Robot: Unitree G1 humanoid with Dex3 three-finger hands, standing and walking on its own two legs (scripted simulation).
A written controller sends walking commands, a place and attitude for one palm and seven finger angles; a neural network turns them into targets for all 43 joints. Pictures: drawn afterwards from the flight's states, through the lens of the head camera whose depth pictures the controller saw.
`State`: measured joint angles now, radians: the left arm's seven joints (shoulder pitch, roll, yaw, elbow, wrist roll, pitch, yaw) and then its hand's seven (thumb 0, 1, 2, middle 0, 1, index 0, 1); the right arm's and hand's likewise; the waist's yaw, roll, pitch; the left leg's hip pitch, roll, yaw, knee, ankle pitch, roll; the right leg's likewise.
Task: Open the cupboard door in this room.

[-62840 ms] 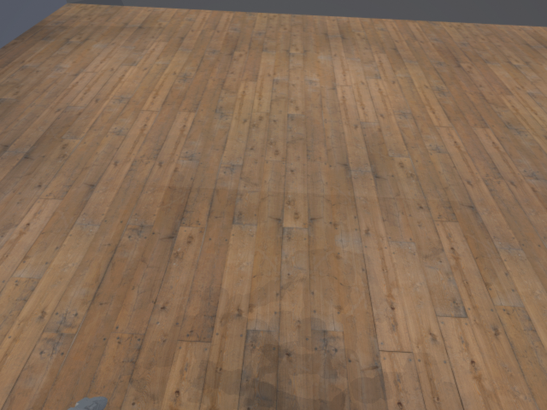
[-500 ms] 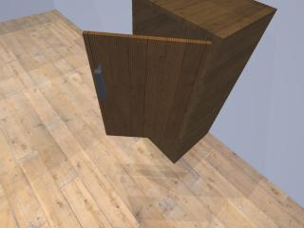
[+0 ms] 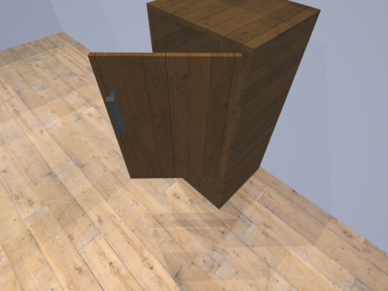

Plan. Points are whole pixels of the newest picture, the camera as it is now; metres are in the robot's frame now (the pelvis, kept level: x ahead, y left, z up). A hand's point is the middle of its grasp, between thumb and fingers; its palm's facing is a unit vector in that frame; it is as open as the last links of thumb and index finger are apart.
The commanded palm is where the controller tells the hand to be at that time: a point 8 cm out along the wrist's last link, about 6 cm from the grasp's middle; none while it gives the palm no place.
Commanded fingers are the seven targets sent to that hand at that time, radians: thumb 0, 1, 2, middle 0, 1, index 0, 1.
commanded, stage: come to a stop and stand still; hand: left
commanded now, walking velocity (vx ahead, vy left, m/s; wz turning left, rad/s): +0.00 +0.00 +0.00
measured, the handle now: (116, 111) +0.61 +0.26 -0.01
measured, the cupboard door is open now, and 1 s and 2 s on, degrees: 46 46 46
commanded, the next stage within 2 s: look again from close up in 0.96 s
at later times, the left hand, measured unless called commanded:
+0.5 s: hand out of the picture +0.00 +0.12 -0.18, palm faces +0.06 -0.99 -0.13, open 7.4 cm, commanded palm none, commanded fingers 0.00 0.90 0.90 -0.20 -0.30 -0.20 -0.30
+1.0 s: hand out of the picture +0.04 +0.15 -0.18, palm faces +0.05 -0.98 -0.17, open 7.4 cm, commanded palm none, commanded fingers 0.00 0.90 0.90 -0.20 -0.30 -0.20 -0.30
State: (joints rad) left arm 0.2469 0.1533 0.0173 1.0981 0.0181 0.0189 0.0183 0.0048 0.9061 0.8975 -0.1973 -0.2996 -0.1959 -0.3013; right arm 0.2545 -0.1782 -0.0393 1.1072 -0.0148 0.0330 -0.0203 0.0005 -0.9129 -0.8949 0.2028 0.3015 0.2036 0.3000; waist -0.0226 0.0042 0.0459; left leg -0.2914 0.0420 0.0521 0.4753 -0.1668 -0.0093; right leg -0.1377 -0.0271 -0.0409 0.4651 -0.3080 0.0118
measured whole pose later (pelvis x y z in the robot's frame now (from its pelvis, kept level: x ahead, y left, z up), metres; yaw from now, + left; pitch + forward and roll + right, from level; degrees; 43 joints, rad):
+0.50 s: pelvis +0.03 -0.02 +0.00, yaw +1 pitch -1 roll +0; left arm 0.30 0.10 0.01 1.15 0.01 0.00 0.03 0.00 0.91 0.90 -0.20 -0.30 -0.20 -0.30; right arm 0.29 -0.09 -0.01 1.18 -0.01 0.01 -0.03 0.00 -0.91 -0.90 0.20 0.30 0.20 0.30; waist -0.01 -0.02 0.07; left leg -0.24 0.06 0.03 0.46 -0.19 -0.04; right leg -0.07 -0.01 -0.06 0.43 -0.34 -0.01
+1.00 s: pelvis +0.05 -0.02 +0.00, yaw +0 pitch -2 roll +1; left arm 0.28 0.15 0.01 1.13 0.01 0.00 0.04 0.00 0.90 0.90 -0.20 -0.30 -0.20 -0.30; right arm 0.23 -0.15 -0.01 1.15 -0.01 0.00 -0.04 0.00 -0.92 -0.90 0.20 0.30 0.20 0.30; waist 0.01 -0.03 0.05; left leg -0.19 0.05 0.04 0.45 -0.23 -0.03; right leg -0.01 -0.02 -0.05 0.39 -0.35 0.00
